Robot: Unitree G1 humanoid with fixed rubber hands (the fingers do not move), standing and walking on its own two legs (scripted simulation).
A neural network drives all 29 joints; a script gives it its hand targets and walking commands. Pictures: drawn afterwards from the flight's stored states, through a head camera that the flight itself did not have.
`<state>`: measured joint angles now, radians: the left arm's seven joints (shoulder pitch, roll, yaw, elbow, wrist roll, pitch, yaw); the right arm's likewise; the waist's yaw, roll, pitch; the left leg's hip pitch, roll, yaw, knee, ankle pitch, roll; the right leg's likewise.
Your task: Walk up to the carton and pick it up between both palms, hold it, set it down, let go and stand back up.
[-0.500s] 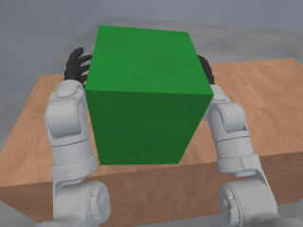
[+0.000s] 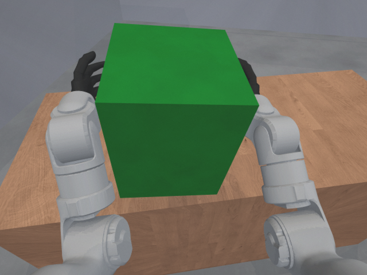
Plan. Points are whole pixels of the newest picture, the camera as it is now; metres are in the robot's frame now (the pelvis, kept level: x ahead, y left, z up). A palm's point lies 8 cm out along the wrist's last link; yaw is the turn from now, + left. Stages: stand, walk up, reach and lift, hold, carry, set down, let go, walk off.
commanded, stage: reach and lift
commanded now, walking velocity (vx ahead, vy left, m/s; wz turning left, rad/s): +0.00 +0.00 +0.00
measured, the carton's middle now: (170, 117) +0.36 +0.00 +0.19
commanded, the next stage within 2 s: hold in 0.28 s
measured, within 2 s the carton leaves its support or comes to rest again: neither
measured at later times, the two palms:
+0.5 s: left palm (77, 87) +0.35 +0.15 +0.28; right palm (251, 86) +0.36 -0.14 +0.25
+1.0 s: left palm (77, 85) +0.35 +0.15 +0.28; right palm (252, 84) +0.36 -0.14 +0.26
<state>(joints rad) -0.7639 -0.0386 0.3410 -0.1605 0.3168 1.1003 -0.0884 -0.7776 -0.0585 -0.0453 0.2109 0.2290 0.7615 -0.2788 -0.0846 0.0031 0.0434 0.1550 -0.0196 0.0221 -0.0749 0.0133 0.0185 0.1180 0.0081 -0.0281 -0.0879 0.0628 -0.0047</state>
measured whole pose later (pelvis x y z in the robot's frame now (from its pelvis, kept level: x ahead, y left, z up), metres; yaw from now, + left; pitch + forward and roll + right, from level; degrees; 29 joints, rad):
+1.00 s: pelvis -0.01 -0.01 +0.00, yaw +0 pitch -4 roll +0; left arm -0.86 0.01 0.37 -0.09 0.32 1.18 -0.14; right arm -0.88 -0.08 -0.06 0.24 0.28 0.86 -0.33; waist -0.06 0.02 -0.02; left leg 0.10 -0.01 0.02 -0.04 0.01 0.01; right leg 0.06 0.02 -0.03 -0.06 0.06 -0.01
